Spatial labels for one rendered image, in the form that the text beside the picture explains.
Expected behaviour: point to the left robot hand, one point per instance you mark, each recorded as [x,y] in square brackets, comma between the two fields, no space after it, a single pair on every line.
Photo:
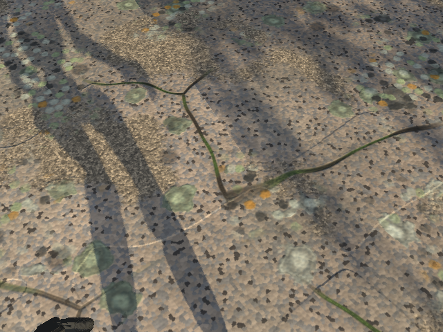
[70,324]

